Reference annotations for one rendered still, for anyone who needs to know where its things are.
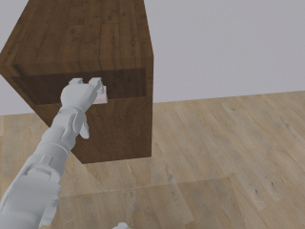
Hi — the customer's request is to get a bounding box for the left robot upper arm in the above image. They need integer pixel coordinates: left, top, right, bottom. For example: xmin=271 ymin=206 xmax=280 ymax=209
xmin=0 ymin=175 xmax=62 ymax=229

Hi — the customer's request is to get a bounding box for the drawer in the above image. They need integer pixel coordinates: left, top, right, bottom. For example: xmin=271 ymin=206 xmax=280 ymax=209
xmin=13 ymin=68 xmax=147 ymax=105

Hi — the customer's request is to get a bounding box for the robot left shin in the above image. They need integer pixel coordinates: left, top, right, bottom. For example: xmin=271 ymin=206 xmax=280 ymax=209
xmin=117 ymin=222 xmax=129 ymax=227

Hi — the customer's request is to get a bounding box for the left robot hand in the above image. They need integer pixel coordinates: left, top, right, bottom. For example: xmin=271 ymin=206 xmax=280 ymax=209
xmin=60 ymin=77 xmax=105 ymax=139

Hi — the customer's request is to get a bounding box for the robot left forearm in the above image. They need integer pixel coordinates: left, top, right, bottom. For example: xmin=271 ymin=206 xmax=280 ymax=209
xmin=0 ymin=105 xmax=86 ymax=216

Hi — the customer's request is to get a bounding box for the handle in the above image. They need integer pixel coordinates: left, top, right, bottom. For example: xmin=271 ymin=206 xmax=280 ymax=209
xmin=92 ymin=86 xmax=108 ymax=104

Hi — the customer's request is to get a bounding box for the cabinet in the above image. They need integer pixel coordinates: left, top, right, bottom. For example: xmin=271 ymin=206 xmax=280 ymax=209
xmin=0 ymin=0 xmax=154 ymax=164

